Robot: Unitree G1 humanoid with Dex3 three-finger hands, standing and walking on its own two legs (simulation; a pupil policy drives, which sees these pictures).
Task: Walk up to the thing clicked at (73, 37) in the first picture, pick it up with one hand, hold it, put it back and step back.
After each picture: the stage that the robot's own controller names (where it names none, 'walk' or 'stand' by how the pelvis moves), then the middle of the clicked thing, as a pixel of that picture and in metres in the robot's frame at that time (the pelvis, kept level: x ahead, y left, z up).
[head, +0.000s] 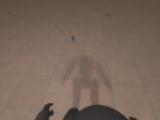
stand; (72, 38) +1.73 +0.47 -0.72
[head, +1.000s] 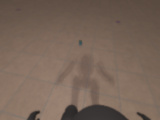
walk; (80, 42) +1.60 +0.22 -0.70
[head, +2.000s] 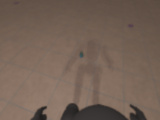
walk; (81, 54) +1.06 +0.13 -0.71
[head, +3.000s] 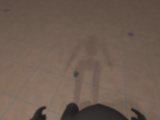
walk; (75, 74) +0.66 +0.17 -0.71
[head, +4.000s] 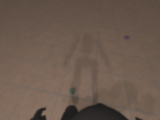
walk; (72, 91) +0.40 +0.20 -0.71
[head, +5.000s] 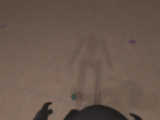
stand; (73, 97) +0.34 +0.21 -0.72
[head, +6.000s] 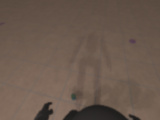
stand; (73, 97) +0.33 +0.20 -0.73
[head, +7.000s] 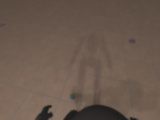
stand; (72, 96) +0.34 +0.21 -0.73
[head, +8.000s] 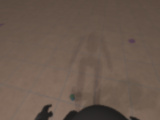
stand; (72, 97) +0.33 +0.22 -0.73
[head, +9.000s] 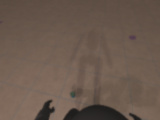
go down; (72, 94) +0.33 +0.22 -0.72
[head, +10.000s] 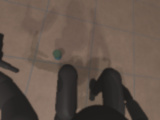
go down; (57, 55) +0.42 +0.25 -0.29
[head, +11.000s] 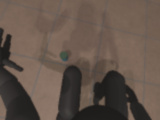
approach; (64, 56) +0.41 +0.24 -0.30
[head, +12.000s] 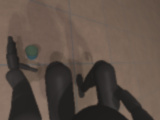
close in; (32, 53) +0.41 +0.28 -0.22
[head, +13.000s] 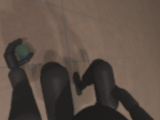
close; (23, 53) +0.40 +0.29 -0.22
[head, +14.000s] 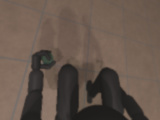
lift; (47, 60) +0.34 +0.29 -0.13
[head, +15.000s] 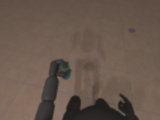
lift; (65, 71) +0.32 +0.18 +0.01
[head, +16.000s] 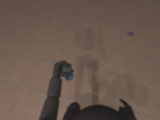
hold; (68, 72) +0.33 +0.17 -0.02
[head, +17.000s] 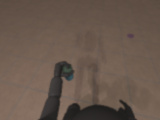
hold; (68, 72) +0.33 +0.17 -0.02
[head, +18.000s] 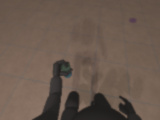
crouch; (66, 70) +0.34 +0.17 -0.07
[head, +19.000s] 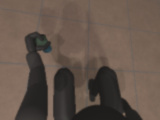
lower; (44, 45) +0.47 +0.27 -0.11
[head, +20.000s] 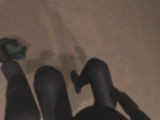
lower; (17, 51) +0.43 +0.29 -0.23
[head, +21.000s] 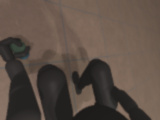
lower; (21, 50) +0.42 +0.29 -0.23
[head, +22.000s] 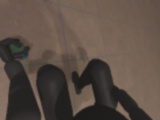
lower; (20, 51) +0.42 +0.29 -0.23
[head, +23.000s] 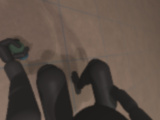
lower; (20, 51) +0.42 +0.29 -0.23
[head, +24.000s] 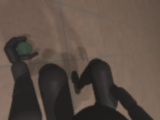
open; (23, 51) +0.41 +0.27 -0.23
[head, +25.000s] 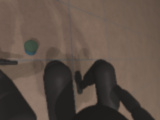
stand; (31, 48) +0.41 +0.27 -0.23
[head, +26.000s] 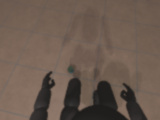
walk; (70, 69) +0.40 +0.20 -0.49
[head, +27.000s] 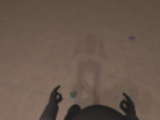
stand; (72, 94) +0.35 +0.19 -0.67
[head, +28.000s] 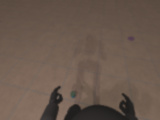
stand; (73, 94) +0.36 +0.19 -0.67
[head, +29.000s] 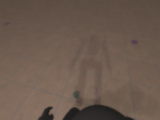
stand; (75, 94) +0.37 +0.18 -0.72
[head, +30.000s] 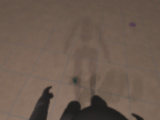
walk; (74, 80) +0.42 +0.13 -0.70
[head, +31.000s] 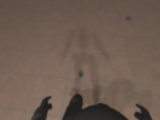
walk; (80, 74) +0.56 +0.16 -0.69
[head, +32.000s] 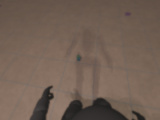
walk; (78, 58) +0.85 +0.21 -0.69
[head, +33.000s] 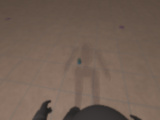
stand; (79, 61) +0.99 +0.22 -0.71
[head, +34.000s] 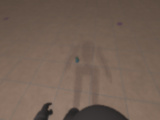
stand; (77, 59) +1.01 +0.25 -0.72
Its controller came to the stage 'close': yes
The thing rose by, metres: 0.70
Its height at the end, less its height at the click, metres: +0.00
